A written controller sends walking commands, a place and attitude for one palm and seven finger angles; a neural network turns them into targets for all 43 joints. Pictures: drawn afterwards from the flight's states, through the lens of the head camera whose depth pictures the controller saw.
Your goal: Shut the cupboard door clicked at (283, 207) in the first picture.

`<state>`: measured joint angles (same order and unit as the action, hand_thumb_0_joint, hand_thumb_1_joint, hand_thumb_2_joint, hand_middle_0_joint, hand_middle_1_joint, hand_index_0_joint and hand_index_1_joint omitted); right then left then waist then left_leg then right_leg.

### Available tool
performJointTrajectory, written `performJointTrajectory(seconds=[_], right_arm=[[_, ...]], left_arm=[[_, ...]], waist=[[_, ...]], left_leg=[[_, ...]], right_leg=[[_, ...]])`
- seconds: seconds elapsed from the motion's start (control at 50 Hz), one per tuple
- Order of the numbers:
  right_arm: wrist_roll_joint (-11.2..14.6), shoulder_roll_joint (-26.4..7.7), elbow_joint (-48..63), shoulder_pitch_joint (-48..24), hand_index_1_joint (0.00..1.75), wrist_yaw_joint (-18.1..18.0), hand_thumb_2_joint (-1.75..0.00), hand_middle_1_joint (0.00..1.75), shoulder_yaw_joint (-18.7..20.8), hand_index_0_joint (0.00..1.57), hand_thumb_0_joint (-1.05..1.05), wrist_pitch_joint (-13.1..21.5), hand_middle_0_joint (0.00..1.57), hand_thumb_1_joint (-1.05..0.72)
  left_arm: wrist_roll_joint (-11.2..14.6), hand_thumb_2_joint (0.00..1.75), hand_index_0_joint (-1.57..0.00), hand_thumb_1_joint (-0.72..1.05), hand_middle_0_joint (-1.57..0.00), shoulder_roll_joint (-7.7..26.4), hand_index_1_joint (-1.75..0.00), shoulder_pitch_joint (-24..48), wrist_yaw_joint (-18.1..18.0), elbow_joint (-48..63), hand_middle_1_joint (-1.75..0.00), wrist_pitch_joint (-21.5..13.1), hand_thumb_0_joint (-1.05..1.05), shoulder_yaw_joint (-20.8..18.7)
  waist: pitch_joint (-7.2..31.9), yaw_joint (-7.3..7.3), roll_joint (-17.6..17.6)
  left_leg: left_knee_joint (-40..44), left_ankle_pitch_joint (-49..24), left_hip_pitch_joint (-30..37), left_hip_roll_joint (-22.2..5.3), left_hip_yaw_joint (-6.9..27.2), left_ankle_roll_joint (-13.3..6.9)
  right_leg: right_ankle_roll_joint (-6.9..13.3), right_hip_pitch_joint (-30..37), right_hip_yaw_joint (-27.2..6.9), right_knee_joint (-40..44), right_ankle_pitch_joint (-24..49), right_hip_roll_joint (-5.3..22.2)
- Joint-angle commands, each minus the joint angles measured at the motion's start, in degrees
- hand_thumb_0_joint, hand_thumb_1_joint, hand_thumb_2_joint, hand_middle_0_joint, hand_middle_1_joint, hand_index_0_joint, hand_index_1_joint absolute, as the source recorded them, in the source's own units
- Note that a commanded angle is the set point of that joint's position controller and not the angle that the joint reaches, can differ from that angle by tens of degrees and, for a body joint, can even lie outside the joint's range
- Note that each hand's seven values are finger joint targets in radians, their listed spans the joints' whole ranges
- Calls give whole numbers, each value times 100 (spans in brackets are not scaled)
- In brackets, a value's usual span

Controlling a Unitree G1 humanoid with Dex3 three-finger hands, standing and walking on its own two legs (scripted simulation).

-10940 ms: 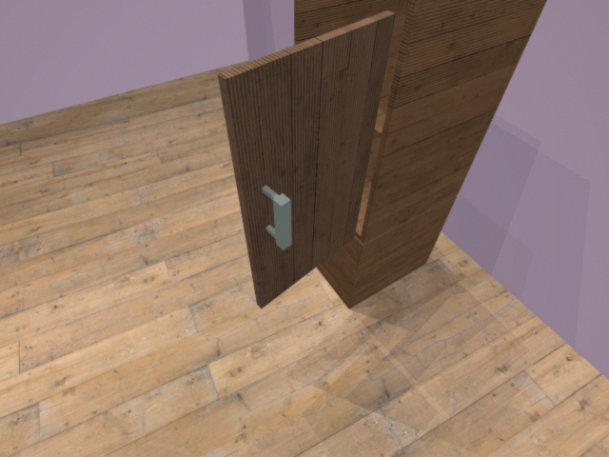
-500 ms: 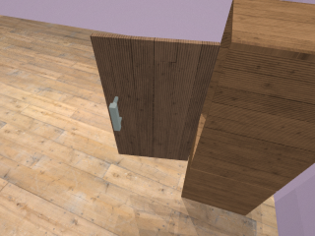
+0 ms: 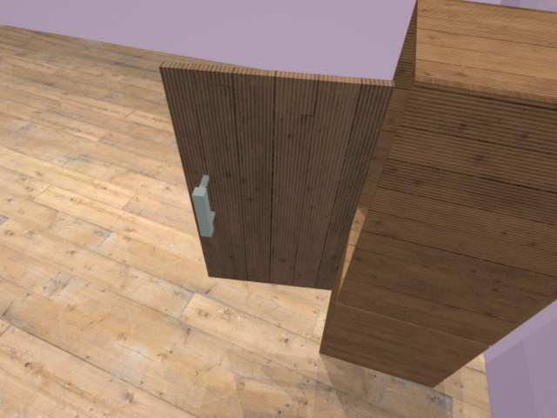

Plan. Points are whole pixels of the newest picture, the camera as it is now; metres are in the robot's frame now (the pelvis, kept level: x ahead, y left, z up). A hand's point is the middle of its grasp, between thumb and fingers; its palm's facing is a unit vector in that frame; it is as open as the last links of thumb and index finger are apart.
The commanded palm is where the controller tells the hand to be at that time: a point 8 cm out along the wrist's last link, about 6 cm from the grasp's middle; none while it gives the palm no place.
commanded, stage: come to a stop and stand still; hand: left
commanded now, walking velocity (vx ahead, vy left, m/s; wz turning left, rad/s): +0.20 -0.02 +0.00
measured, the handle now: (206, 206) +0.49 +0.18 -0.02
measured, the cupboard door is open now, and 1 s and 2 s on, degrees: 100 100 100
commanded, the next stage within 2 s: look again from close up in 0.96 s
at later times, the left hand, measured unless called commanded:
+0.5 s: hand out of the picture +0.02 +0.18 -0.18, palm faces +0.02 -0.97 -0.22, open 7.3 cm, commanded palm none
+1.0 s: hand out of the picture -0.04 +0.17 -0.18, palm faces +0.02 -0.98 -0.19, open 7.4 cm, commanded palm none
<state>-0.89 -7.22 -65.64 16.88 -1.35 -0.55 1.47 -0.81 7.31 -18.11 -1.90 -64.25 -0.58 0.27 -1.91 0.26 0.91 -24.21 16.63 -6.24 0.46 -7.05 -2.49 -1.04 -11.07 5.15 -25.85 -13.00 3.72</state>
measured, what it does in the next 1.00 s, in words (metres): stands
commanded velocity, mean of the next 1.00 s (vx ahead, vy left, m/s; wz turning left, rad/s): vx -0.03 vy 0.01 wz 0.00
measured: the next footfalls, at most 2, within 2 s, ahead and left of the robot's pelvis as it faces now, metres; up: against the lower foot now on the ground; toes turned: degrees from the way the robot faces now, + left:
none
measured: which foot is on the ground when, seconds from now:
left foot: down 0.00-1.00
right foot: down 0.00-1.00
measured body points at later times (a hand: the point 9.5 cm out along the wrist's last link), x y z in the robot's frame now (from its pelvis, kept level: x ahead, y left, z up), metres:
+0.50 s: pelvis +0.01 +0.00 -0.01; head +0.04 +0.00 +0.44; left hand +0.02 +0.23 -0.16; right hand +0.02 -0.23 -0.16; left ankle -0.03 +0.08 -0.74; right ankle +0.01 -0.13 -0.74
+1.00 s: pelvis -0.03 +0.00 +0.00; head -0.03 +0.00 +0.45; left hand -0.04 +0.22 -0.16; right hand -0.03 -0.23 -0.16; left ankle -0.03 +0.08 -0.74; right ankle +0.01 -0.13 -0.74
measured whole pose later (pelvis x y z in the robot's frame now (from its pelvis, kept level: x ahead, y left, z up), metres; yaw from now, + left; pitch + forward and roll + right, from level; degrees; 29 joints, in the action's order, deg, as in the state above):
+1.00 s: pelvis -0.03 +0.00 +0.00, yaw +0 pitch -1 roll +0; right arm -1.1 -9.3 -60.0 18.9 -0.3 -0.3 0.3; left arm -0.8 9.2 -19.2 -1.5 -60.4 0.1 0.6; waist -0.7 -0.3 0.3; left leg -26.5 15.0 -10.5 0.6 -7.1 -2.7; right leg -0.8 -14.8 4.5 -27.1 -10.9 3.8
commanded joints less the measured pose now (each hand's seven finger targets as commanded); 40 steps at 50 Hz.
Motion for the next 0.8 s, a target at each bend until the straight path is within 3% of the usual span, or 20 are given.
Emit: performJointTrajectory(seconds=[0.0,0.04,0.06,0.12,0.16,0.18,0.22,0.32,0.4,0.42,0.44,0.46,0.48,0.54,0.6,0.62,0.68,0.74,0.78], right_arm=[[-20,-608,122,458,30,3,-90,30,118,20,0,-27,20,-90],[-13,-579,172,452,30,1,-90,30,124,20,0,-10,20,-90],[-6,-555,185,441,30,-7,-90,30,106,20,0,10,20,-90],[17,-446,143,563,30,-64,-90,30,54,20,0,90,20,-90],[38,-432,112,585,30,-117,-90,30,60,20,0,101,20,-90],[55,-468,120,586,30,-140,-90,30,78,20,0,96,20,-90],[69,-510,143,583,30,-165,-90,30,123,20,0,61,20,-90],[50,-521,274,481,30,-162,-90,30,212,20,0,-20,20,-90],[39,-490,289,344,30,-115,-90,30,197,20,0,-23,20,-90],[145,-961,762,-171,30,-59,-90,30,286,20,0,-23,20,-90],[91,-848,977,-23,30,-29,-90,30,231,20,0,-17,20,-90],[39,-639,887,423,30,-11,-90,30,252,20,0,34,20,-90],[33,-677,904,401,30,-31,-90,30,242,20,0,16,20,-90],[7,-741,1026,101,30,-47,-90,30,212,20,0,-34,20,-90],[-1,-858,1138,-73,30,10,-90,30,187,20,0,-71,20,-90],[-13,-895,1159,-53,30,33,-90,30,198,20,0,-75,20,-90],[-40,-941,1176,-28,30,71,-90,30,208,20,0,-89,20,-90],[-43,-943,1170,20,30,85,-90,30,206,20,0,-92,20,-90],[-41,-939,1133,101,30,88,-90,30,196,20,0,-91,20,-90]], left_arm=[[-64,90,-20,90,-20,487,-30,-433,31,198,-30,-38,0,-118],[-62,90,-20,90,-20,468,-30,-507,50,226,-30,-61,0,-136],[-57,90,-20,90,-20,428,-30,-530,36,220,-30,-77,0,-127],[-20,90,-20,90,-20,457,-30,-691,-30,134,-30,-131,0,-116],[15,90,-20,90,-20,505,-30,-681,-64,125,-30,-169,0,-109],[34,90,-20,90,-20,557,-30,-670,-83,145,-30,-175,0,-111],[46,90,-20,90,-20,607,-30,-603,-118,209,-30,-149,0,-138],[22,90,-20,90,-20,619,-30,-419,-144,404,-30,-52,0,-197],[10,90,-20,90,-20,600,-30,-271,-122,477,-30,-13,0,-176],[-30,90,-20,90,-20,890,-30,-497,-296,260,-30,-22,0,-182],[-60,90,-20,90,-20,1069,-30,-404,-245,438,-30,-110,0,-207],[-12,90,-20,90,-20,1025,-30,-337,-194,541,-30,-138,0,-204],[20,90,-20,90,-20,913,-30,-158,-166,608,-30,-130,0,-145],[7,90,-20,90,-20,820,-30,148,-90,724,-30,-31,0,-74],[-15,90,-20,90,-20,802,-30,196,-47,754,-30,46,0,-50],[-26,90,-20,90,-20,813,-30,201,-36,778,-30,56,0,-58],[-45,90,-20,90,-20,865,-30,93,-10,833,-30,61,0,-84],[-49,90,-20,90,-20,883,-30,-24,3,865,-30,47,0,-94],[-42,90,-20,90,-20,875,-30,-62,0,880,-30,17,0,-104]], waist=[[-763,-5,-304],[-807,33,-245],[-830,36,-187],[-269,18,-24],[-54,-5,2],[46,-12,-22],[225,-26,-66],[240,-17,-134],[137,-3,-93],[26,56,134],[141,-34,-116],[919,-152,-184],[1108,-138,-67],[253,-63,-452],[-494,-18,-139],[-596,-35,-113],[-594,-10,-157],[-488,5,-143],[-367,-30,57]], left_leg=[[908,1346,-969,-707,885,-80],[808,1113,-1003,-726,876,-130],[646,583,-997,-672,802,-103],[111,-1524,-545,-574,511,3],[33,-2514,-358,-583,521,87],[46,-2847,-241,-601,532,113],[27,-3253,-37,-652,537,133],[-23,-3159,-18,-713,531,108],[160,-2459,-154,-699,582,77],[-836,-3205,-451,-935,524,209],[-823,-2739,-690,-608,438,337],[-538,-2196,-461,-536,512,304],[-473,-2248,-328,-608,601,228],[-71,-2099,-505,-735,769,76],[443,-272,-1159,-732,955,16],[611,334,-1305,-690,1006,16],[836,1046,-1469,-630,1017,7],[873,1129,-1420,-602,963,-10],[741,950,-1284,-546,923,2]], right_leg=[[369,-289,-377,165,-972,190],[400,-274,-403,109,-727,180],[411,-243,-472,70,-299,210],[403,215,-475,-171,1755,376],[374,437,-483,-262,3126,466],[352,508,-489,-282,3538,517],[334,519,-473,-391,3639,529],[348,300,-549,-438,2998,515],[307,226,-557,-211,2103,436],[190,-16,-624,-233,3101,597],[349,357,-572,-389,3921,761],[508,665,-673,-870,3959,818],[461,644,-523,-859,3372,732],[349,-11,-423,-467,1386,387],[309,-262,-508,12,-146,251],[313,-320,-553,87,-423,224],[304,-298,-562,162,-661,187],[288,-319,-563,277,-796,209],[297,-394,-685,371,-918,264]])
